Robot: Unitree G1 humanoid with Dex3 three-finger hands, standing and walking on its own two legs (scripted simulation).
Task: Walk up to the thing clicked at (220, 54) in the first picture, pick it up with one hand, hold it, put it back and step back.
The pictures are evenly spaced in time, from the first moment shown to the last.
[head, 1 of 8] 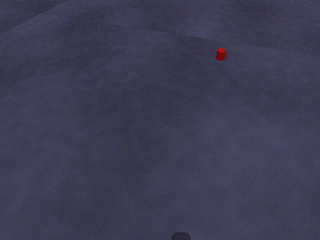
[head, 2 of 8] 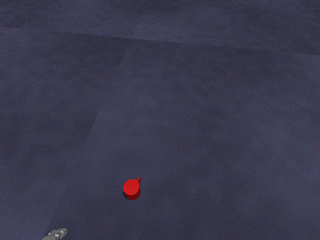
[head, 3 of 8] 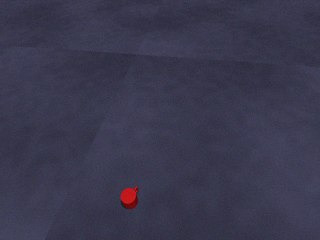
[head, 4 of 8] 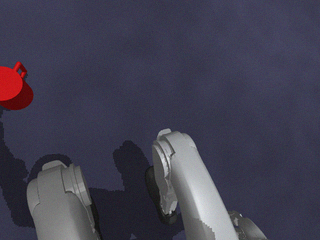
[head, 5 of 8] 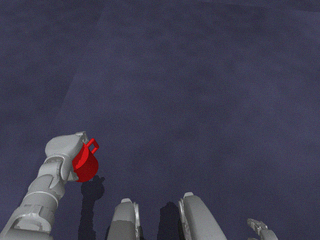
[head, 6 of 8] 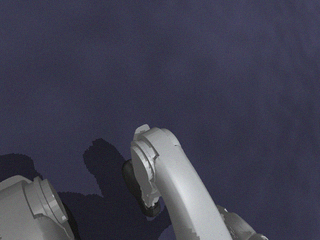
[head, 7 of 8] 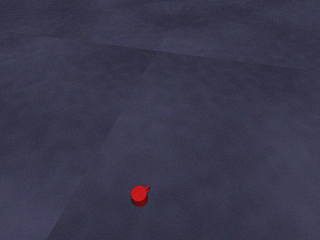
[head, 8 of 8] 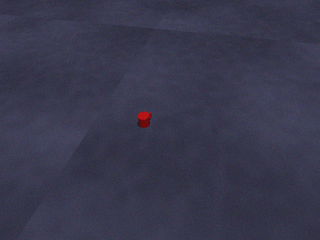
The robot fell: no
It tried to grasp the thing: yes
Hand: left
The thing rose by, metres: 0.63
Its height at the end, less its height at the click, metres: +0.00
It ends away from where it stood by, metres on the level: 0.03
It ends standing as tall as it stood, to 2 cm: yes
